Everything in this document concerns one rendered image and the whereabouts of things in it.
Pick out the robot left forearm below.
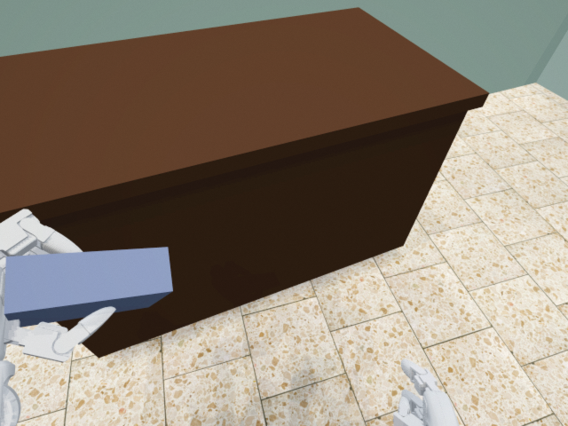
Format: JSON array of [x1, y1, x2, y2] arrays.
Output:
[[0, 360, 20, 426]]

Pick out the table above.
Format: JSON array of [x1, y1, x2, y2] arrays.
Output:
[[0, 7, 489, 358]]

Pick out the sponge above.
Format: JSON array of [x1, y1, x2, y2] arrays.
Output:
[[4, 247, 173, 327]]

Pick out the left robot hand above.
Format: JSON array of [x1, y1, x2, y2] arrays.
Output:
[[0, 209, 116, 363]]

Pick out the right robot hand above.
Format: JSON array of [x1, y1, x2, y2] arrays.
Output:
[[393, 359, 460, 426]]

